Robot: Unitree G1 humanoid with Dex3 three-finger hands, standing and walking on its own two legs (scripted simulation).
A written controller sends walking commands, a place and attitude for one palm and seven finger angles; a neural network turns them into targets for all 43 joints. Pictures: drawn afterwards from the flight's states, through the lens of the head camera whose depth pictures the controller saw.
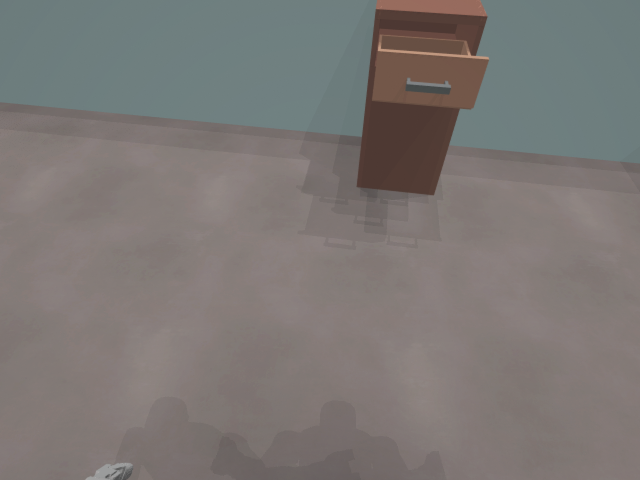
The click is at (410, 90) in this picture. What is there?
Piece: drawer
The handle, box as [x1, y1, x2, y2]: [405, 78, 450, 94]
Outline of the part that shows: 407,78 405,90 447,94 449,93 450,85 447,83 447,81 445,81 443,84 412,82 409,80 409,78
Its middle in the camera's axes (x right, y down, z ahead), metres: +0.34 -0.49 +1.22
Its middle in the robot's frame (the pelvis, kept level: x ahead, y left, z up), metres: +1.25 -0.28 -0.07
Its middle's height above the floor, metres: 0.70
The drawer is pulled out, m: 0.29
